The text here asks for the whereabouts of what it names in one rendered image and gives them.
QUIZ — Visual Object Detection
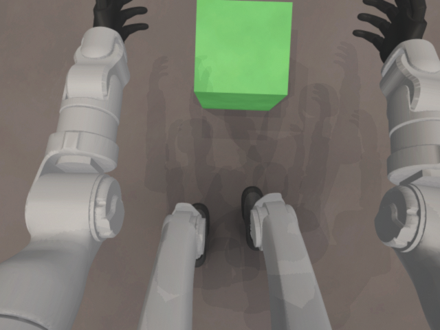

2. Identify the right robot thigh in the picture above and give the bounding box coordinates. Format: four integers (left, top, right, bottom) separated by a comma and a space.
250, 201, 332, 330

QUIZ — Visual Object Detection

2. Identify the left robot forearm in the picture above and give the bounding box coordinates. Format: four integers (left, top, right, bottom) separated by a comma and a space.
25, 27, 130, 232

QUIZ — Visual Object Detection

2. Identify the robot thigh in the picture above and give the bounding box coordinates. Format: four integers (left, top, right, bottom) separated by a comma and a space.
137, 210, 206, 330
250, 201, 332, 330

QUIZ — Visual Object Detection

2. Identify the robot right hand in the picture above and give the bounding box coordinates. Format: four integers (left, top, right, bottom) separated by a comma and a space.
353, 0, 427, 63

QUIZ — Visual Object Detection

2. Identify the left robot upper arm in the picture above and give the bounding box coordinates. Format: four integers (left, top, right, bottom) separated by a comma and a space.
0, 173, 124, 330

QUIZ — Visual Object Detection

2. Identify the carton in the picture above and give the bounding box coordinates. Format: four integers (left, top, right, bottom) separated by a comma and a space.
194, 0, 293, 111

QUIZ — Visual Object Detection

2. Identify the left robot thigh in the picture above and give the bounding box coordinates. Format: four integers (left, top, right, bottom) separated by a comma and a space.
137, 210, 206, 330

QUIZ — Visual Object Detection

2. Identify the robot left hand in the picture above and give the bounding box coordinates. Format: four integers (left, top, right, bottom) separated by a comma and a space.
93, 0, 149, 42

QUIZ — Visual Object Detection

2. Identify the right robot upper arm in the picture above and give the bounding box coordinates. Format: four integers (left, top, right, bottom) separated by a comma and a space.
374, 183, 440, 330

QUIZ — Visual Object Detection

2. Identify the right robot forearm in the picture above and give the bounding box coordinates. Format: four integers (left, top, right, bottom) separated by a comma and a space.
379, 39, 440, 188

